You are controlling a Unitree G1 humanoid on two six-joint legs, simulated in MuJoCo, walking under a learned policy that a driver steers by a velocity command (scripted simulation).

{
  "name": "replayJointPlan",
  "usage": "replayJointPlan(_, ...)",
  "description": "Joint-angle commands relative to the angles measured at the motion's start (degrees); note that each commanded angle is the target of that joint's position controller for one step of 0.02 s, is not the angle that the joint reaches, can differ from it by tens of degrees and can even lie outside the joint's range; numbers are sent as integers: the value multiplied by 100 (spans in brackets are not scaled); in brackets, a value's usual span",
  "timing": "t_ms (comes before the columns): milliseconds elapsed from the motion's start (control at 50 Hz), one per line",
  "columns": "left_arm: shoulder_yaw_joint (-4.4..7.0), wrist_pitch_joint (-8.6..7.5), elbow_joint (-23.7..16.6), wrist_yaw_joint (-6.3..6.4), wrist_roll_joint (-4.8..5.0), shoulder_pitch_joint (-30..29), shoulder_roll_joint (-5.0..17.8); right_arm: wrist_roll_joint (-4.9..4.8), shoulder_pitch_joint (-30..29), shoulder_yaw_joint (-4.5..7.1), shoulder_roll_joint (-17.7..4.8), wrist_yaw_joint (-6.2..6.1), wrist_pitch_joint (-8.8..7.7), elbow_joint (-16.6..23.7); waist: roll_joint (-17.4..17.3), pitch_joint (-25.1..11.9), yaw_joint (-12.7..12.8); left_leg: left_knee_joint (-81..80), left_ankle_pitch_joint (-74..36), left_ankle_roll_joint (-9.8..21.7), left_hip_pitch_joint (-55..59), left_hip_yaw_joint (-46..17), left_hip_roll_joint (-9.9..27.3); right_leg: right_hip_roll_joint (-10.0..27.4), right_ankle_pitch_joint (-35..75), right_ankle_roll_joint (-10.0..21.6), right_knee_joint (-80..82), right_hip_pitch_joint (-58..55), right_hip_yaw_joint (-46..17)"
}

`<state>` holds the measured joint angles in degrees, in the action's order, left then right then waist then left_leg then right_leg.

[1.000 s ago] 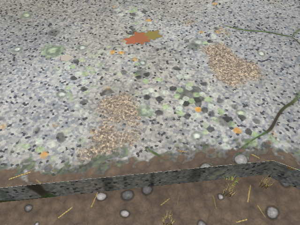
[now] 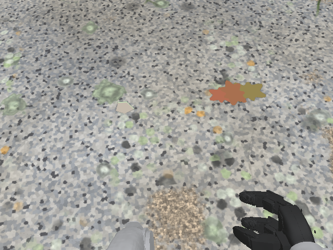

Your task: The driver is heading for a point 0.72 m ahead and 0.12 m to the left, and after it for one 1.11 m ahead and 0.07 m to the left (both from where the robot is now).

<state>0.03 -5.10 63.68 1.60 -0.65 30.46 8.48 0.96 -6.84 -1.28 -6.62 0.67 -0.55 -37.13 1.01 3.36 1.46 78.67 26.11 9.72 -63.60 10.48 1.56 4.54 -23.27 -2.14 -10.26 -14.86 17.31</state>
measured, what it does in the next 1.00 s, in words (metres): climbs: left foot 0.14 m higher, then right foot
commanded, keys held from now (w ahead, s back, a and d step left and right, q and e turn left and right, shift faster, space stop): w+q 0.34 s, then w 0.38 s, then w+e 0.28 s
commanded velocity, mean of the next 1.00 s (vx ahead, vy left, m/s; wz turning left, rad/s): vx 0.50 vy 0.00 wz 0.25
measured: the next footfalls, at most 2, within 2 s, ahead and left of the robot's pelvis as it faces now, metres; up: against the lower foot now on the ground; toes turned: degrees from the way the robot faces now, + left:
left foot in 0.02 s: +0.24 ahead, +0.07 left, +0.14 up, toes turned +5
right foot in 0.66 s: +0.61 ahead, +0.06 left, +0.14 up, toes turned +19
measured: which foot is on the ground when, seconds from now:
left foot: up 0.00-0.00, down 0.02-0.66, up 0.68-1.00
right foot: down 0.00-0.02, up 0.04-0.64, down 0.66-1.00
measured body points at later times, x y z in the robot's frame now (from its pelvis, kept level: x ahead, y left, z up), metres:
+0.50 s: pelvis +0.32 +0.06 +0.16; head +0.35 +0.10 +0.61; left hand +0.50 +0.31 +0.07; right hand +0.37 -0.22 +0.06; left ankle +0.20 +0.06 -0.58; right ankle +0.55 -0.03 -0.50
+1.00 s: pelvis +0.61 +0.12 +0.16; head +0.64 +0.12 +0.61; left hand +0.51 +0.37 +0.04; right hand +0.87 -0.03 +0.07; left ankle +0.69 +0.31 -0.53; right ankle +0.57 +0.04 -0.58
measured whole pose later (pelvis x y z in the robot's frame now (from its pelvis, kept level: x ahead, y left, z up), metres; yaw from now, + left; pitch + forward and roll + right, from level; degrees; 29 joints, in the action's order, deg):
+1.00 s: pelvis +0.61 +0.12 +0.16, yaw +15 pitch +2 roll -1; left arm 2.5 -4.1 48.6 -0.4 0.0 27.6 12.9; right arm 2.4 4.5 0.2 -12.7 1.7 -2.7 -38.7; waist -2.1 0.5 4.2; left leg 44.1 6.6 -1.5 -36.6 -3.0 3.9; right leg -6.7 -12.8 5.7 -16.0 5.4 -2.5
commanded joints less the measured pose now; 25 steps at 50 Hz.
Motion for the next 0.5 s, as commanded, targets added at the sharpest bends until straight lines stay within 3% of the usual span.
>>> replayJointPlan(20,544,-163,-894,-153,414,-726,2456,-3,3086,429,-1097,98,77,-329,1233,-2439,-1882,-2072,-810,405,5789,-385,-997,1024,10618,898,-3749,2013,-326)
replayJointPlan(40,384,-251,-1265,-363,326,-487,1612,-54,2533,671,-1959,49,57,-302,-202,-2788,-1273,-3600,-879,1104,6965,-3596,370,-22,3335,311,-6730,3827,-617)
replayJointPlan(60,405,-306,-1587,-529,188,-511,1441,-5,2514,842,-2374,-68,151,-267,-867,-3596,-977,-5155,-2288,1344,7398,-6666,1378,-913,762,161,-8806,4705,-1783)
replayJointPlan(80,370,-263,-1803,-521,66,-703,1124,11,2232,866,-2234,-57,149,-367,-350,-3279,-622,-5396,-1183,929,7033,-6517,1169,-593,1306,331,-9091,5016,-2345)
replayJointPlan(100,339,-176,-1866,-431,19,-878,856,-61,2179,817,-1924,-41,102,-678,125,-2306,-429,-5452,-522,755,6150,-5997,1048,-426,1413,332,-9034,5243,-2195)
replayJointPlan(120,249,-78,-1963,-274,-71,-1101,562,-6,2039,732,-1533,-66,-9,-883,425,-1219,-184,-5248,-809,474,5139,-5218,794,-226,1333,384,-8735,5502,-2187)
replayJointPlan(140,174,51,-2150,-158,-143,-1312,372,41,1796,631,-1136,-96,-79,-930,273,-685,17,-5015,-1094,571,4239,-4632,454,-239,1070,430,-9123,5615,-2170)
replayJointPlan(160,135,148,-2280,-91,-200,-1312,293,76,1712,568,-934,-80,-166,-987,157,-533,222,-5065,-1339,490,3866,-4058,312,-155,910,486,-9131,5760,-2218)
replayJointPlan(180,113,210,-2445,-35,-197,-1402,283,86,1847,529,-855,-50,-274,-1071,-118,-596,234,-5157,-1453,465,3874,-3816,261,-128,733,545,-9479,6033,-2189)
replayJointPlan(200,33,267,-2651,38,-275,-1567,180,41,1926,559,-995,-49,-369,-1163,-124,-554,378,-5173,-1961,414,3716,-3349,154,28,756,556,-9305,6217,-2256)
replayJointPlan(220,8,265,-2823,33,-319,-1816,215,-4,1953,560,-1013,-84,-418,-1119,64,-536,366,-5353,-2273,380,3556,-3121,112,92,824,494,-8866,6212,-2289)
replayJointPlan(240,20,313,-2856,25,-338,-1864,407,-26,1843,569,-1142,-45,-428,-1040,230,-423,456,-5594,-2135,145,3446,-2702,-162,196,868,436,-7697,6068,-2173)
replayJointPlan(260,103,307,-2862,16,-321,-1927,689,-52,1913,545,-1152,-46,-499,-796,284,-466,310,-5794,-3135,77,3440,-2787,-114,244,1282,297,-7188,5838,-1955)
replayJointPlan(280,103,329,-2971,-18,-320,-2203,758,-76,2134,581,-1272,-65,-538,-851,127,-482,159,-5884,-3865,-11,3706,-2735,-156,212,1458,217,-6770,5914,-1783)
replayJointPlan(340,99,395,-3142,-128,-281,-2840,704,-179,3138,684,-1443,-174,-513,-911,-184,-699,-491,-6113,-4596,-281,5374,-2843,-75,80,2101,167,-5669,6516,-1598)
replayJointPlan(400,54,408,-3270,-246,-216,-3301,628,-133,3589,689,-1398,-224,-421,-881,-343,-657,-731,-6237,-4702,-334,6469,-2812,31,-51,2422,172,-4534,6775,-1555)
replayJointPlan(460,43,383,-3332,-349,-197,-3738,699,-80,3822,636,-1254,-246,-399,-920,-622,-462,-888,-6473,-4972,-379,6945,-2845,167,-195,2606,242,-3736,6638,-1405)
replayJointPlan(500,33,347,-3395,-399,-173,-3981,749,-41,3892,652,-1325,-274,-414,-948,-622,-305,-926,-6527,-5211,-327,7223,-2881,307,-266,2549,339,-3205,6518,-1328)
